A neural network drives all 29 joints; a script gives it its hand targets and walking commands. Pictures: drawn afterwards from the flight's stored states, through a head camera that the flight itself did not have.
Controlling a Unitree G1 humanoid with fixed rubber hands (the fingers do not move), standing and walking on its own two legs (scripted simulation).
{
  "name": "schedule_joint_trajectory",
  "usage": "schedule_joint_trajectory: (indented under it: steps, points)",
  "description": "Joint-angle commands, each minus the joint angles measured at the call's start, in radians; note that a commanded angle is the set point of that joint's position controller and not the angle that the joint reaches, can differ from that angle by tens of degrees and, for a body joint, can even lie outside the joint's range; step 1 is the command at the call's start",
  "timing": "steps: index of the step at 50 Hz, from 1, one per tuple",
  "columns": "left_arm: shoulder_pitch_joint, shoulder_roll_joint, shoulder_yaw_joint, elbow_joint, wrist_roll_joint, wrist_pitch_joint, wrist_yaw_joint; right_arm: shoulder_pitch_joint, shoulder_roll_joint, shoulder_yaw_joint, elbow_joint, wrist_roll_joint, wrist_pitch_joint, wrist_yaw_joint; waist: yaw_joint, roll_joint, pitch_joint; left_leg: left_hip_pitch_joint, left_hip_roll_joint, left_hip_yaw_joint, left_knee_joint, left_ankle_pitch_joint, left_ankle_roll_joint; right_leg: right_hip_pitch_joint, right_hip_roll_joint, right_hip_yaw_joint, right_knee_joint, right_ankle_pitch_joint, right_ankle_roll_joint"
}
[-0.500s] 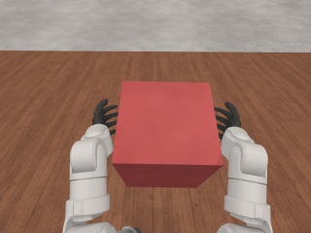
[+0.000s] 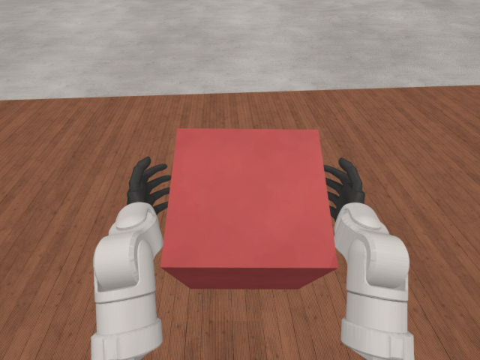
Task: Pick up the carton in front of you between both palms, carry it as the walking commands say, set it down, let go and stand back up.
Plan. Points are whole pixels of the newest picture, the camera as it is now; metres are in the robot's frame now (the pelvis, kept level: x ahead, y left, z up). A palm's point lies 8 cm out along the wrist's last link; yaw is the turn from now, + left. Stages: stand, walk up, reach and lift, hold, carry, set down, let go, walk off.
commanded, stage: carry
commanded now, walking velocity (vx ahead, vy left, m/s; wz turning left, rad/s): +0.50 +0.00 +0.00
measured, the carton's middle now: (245, 219) +0.34 -0.01 +0.05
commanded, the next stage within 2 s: none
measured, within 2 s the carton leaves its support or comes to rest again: neither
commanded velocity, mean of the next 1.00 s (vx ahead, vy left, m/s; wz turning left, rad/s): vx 0.50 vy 0.00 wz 0.19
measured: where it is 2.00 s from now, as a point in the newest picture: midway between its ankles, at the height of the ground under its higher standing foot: (213, 194)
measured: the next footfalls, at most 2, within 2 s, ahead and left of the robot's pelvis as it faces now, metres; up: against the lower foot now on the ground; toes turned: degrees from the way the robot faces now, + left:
left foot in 0.50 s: +0.46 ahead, +0.06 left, -0.05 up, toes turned +11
right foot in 0.96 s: +0.79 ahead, +0.04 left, -0.11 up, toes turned +15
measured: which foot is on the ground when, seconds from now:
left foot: up 0.00-0.48, down 0.50-0.96, up 0.98-1.00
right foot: down 0.00-0.50, up 0.52-0.94, down 0.96-1.00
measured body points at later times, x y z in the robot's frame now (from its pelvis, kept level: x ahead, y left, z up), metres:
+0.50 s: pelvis +0.34 +0.01 -0.06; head +0.34 +0.01 +0.39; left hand +0.64 +0.23 +0.05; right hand +0.70 -0.08 +0.05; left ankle +0.43 +0.05 -0.79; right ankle +0.14 -0.05 -0.70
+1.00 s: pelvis +0.67 +0.05 -0.12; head +0.67 +0.05 +0.33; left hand +0.95 +0.30 -0.01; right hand +1.04 +0.00 -0.02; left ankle +0.46 +0.07 -0.73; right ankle +0.76 +0.03 -0.85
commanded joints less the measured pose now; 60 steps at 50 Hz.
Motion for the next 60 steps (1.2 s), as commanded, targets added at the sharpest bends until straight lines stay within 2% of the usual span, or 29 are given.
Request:
schedule_joint_trajectory:
  steps: [1,2,3,4,6,8,14,19,21,23,24,25,26,27,28,29,31,36,43,46,47,48,49,50,51,52,54,58,60]
  points:
    - [-0.410,-0.479,-0.480,0.072,-0.070,0.024,0.012,-0.484,0.599,0.569,0.028,0.119,0.018,-0.022,0.082,-0.191,-0.407,-0.414,0.012,-0.075,0.437,-0.101,-0.005,0.713,-0.309,0.356,0.214,0.599,-0.036]
    - [-0.431,-0.484,-0.485,0.103,-0.090,0.027,0.021,-0.481,0.586,0.542,0.035,0.122,0.028,-0.025,0.126,-0.310,-0.489,-0.595,-0.024,-0.132,0.667,-0.126,-0.020,0.820,-0.419,0.613,0.148,0.249,-0.203]
    - [-0.431,-0.549,-0.500,0.115,-0.118,0.027,0.017,-0.516,0.601,0.536,0.015,0.124,0.031,-0.028,0.138,-0.245,-0.485,-0.682,0.018,-0.163,0.688,-0.096,-0.004,0.770,-0.413,0.709,0.058,-0.168,-0.241]
    - [-0.483,-0.622,-0.524,0.102,-0.146,0.024,0.004,-0.563,0.649,0.527,0.018,0.122,0.027,-0.031,0.121,-0.103,-0.436,-0.674,0.055,-0.184,0.630,-0.023,0.004,0.656,-0.367,0.664,0.013,-0.282,-0.204]
    - [-0.611,-0.734,-0.595,0.056,-0.194,0.009,-0.023,-0.582,0.720,0.505,0.035,0.101,0.011,-0.021,0.079,0.051,-0.373,-0.566,0.093,-0.188,0.484,0.084,-0.009,0.437,-0.341,0.509,-0.009,-0.175,-0.149]
    - [-0.648,-0.787,-0.626,0.040,-0.208,-0.016,-0.040,-0.567,0.759,0.514,0.050,0.089,-0.007,-0.005,0.072,0.024,-0.368,-0.520,0.113,-0.173,0.371,0.127,-0.022,0.372,-0.311,0.399,-0.021,-0.152,-0.099]
    - [-0.525,-0.758,-0.635,0.039,-0.171,-0.067,-0.039,-0.508,0.757,0.569,0.036,0.094,-0.054,0.004,0.117,-0.049,-0.374,-0.624,0.076,-0.064,0.062,0.446,-0.008,0.559,-0.213,0.135,0.073,0.283,-0.017]
    - [-0.485,-0.686,-0.627,0.016,-0.171,-0.077,-0.021,-0.490,0.678,0.566,-0.013,0.099,-0.055,-0.006,0.149,-0.070,-0.311,-0.498,-0.016,0.036,-0.272,0.694,0.034,0.600,-0.145,0.011,0.142,0.272,0.035]
    - [-0.464,-0.658,-0.620,0.031,-0.172,-0.068,-0.013,-0.464,0.633,0.542,-0.004,0.084,-0.043,-0.016,0.118,-0.087,-0.315,-0.357,-0.051,0.054,-0.336,0.755,0.069,0.564,-0.154,-0.030,0.252,0.347,0.060]
    - [-0.461,-0.631,-0.615,0.043,-0.172,-0.054,-0.006,-0.438,0.596,0.512,0.020,0.067,-0.027,-0.024,0.043,-0.113,-0.359,-0.151,-0.043,0.035,-0.358,0.719,0.097,0.482,-0.193,-0.057,0.484,0.408,0.092]
    - [-0.492,-0.621,-0.611,0.041,-0.173,-0.045,-0.003,-0.418,0.588,0.501,0.038,0.057,-0.020,-0.025,-0.014,-0.060,-0.374,0.030,0.014,-0.028,-0.419,0.769,0.112,0.335,-0.173,-0.069,0.710,0.257,0.114]
    - [-0.523,-0.629,-0.607,0.043,-0.171,-0.031,0.000,-0.409,0.565,0.484,0.058,0.050,-0.012,-0.025,-0.007,0.095,-0.359,0.221,0.136,-0.165,-0.269,1.120,0.129,0.058,-0.076,-0.037,0.898,-0.510,0.101]
    - [-0.512,-0.617,-0.598,0.073,-0.171,-0.013,0.001,-0.409,0.541,0.449,0.097,0.035,-0.006,-0.039,-0.007,0.277,-0.425,0.450,0.344,-0.565,-0.136,1.456,0.327,-0.262,0.054,0.047,1.154,-0.900,0.150]
    - [-0.491,-0.603,-0.581,0.075,-0.169,-0.007,0.008,-0.405,0.554,0.456,0.110,0.050,0.000,-0.045,-0.051,0.258,-0.537,0.560,0.418,-0.765,-0.218,1.094,0.456,-0.438,0.026,0.160,1.279,-0.919,0.162]
    - [-0.534,-0.612,-0.559,0.057,-0.168,-0.009,0.013,-0.442,0.615,0.490,0.104,0.094,-0.001,-0.037,-0.049,0.134,-0.485,0.456,0.375,-0.772,-0.289,0.795,0.417,-0.472,-0.018,0.206,1.185,-0.872,0.126]
    - [-0.565,-0.647,-0.537,0.063,-0.155,-0.010,0.013,-0.520,0.677,0.528,0.067,0.134,-0.001,-0.022,-0.032,0.026,-0.420,0.315,0.329,-0.691,-0.316,0.703,0.352,-0.435,-0.056,0.209,1.059,-0.810,0.111]
    - [-0.548,-0.675,-0.492,0.093,-0.108,-0.022,0.008,-0.635,0.764,0.596,0.025,0.195,-0.012,0.010,0.016,-0.035,-0.358,0.065,0.280,-0.600,-0.343,0.739,0.288,-0.290,-0.083,0.195,0.868,-0.758,0.123]
    - [-0.522,-0.721,-0.533,0.094,-0.091,-0.065,-0.005,-0.604,0.786,0.630,0.015,0.210,-0.056,0.029,-0.013,0.091,-0.410,0.079,0.154,-0.410,-0.288,1.122,0.190,-0.247,-0.045,0.123,0.569,-0.434,0.134]
    - [-0.505,-0.665,-0.596,0.019,-0.137,-0.077,-0.006,-0.456,0.701,0.594,0.014,0.151,-0.088,0.005,-0.072,0.123,-0.377,0.180,0.067,-0.258,-0.153,0.944,0.077,-0.119,0.051,0.002,0.051,-0.004,0.053]
    - [-0.452,-0.605,-0.570,0.050,-0.121,-0.055,0.004,-0.407,0.645,0.567,0.046,0.115,-0.072,-0.015,0.025,0.126,-0.395,0.055,0.080,-0.171,0.090,0.969,0.016,0.192,0.051,-0.006,-0.076,0.094,0.015]
    - [-0.428,-0.584,-0.553,0.062,-0.112,-0.045,0.007,-0.412,0.627,0.554,0.056,0.101,-0.064,-0.022,0.084,0.105,-0.423,-0.089,0.075,-0.135,0.253,0.835,-0.014,0.382,-0.016,0.056,-0.041,0.131,-0.001]
    - [-0.410,-0.558,-0.531,0.079,-0.105,-0.036,0.009,-0.436,0.612,0.541,0.060,0.093,-0.054,-0.031,0.108,-0.013,-0.440,-0.324,0.021,-0.083,0.434,0.269,-0.027,0.581,-0.167,0.226,0.117,0.457,-0.020]
    - [-0.446,-0.515,-0.510,0.104,-0.104,-0.029,0.020,-0.427,0.609,0.530,0.086,0.105,-0.037,-0.030,0.132,-0.232,-0.521,-0.655,-0.080,-0.128,0.701,-0.136,-0.099,0.873,-0.381,0.614,0.194,0.597,-0.234]
    - [-0.409,-0.541,-0.518,0.140,-0.123,-0.019,0.020,-0.447,0.577,0.510,0.068,0.099,-0.032,-0.038,0.162,-0.144,-0.484,-0.740,-0.024,-0.152,0.723,-0.106,-0.079,0.867,-0.349,0.624,0.189,0.496,-0.249]
    - [-0.456,-0.570,-0.539,0.113,-0.155,-0.021,0.020,-0.456,0.601,0.493,0.062,0.101,-0.032,-0.041,0.176,-0.178,-0.550,-0.852,-0.008,-0.195,0.802,-0.111,-0.073,0.877,-0.383,0.772,0.117,-0.015,-0.357]
    - [-0.499,-0.654,-0.574,0.116,-0.188,-0.026,0.011,-0.502,0.615,0.471,0.043,0.092,-0.037,-0.047,0.166,0.004,-0.503,-0.806,0.042,-0.208,0.678,-0.052,-0.051,0.712,-0.336,0.793,0.048,-0.247,-0.309]
    - [-0.638,-0.741,-0.638,0.063,-0.243,-0.037,-0.019,-0.535,0.669,0.454,0.070,0.062,-0.049,-0.044,0.098,0.099,-0.378,-0.648,0.057,-0.196,0.471,0.013,-0.051,0.404,-0.258,0.658,-0.001,-0.246,-0.223]
    - [-0.646,-0.775,-0.654,0.071,-0.244,-0.061,-0.048,-0.542,0.723,0.495,0.075,0.061,-0.077,-0.018,0.101,-0.051,-0.375,-0.562,0.079,-0.158,0.225,0.211,-0.063,0.335,-0.184,0.493,0.016,0.080,-0.177]
    - [-0.601,-0.770,-0.652,0.073,-0.235,-0.070,-0.047,-0.525,0.726,0.519,0.064,0.068,-0.088,-0.016,0.115,-0.054,-0.409,-0.593,0.074,-0.156,0.152,0.324,-0.062,0.427,-0.151,0.448,0.065,0.256,-0.146]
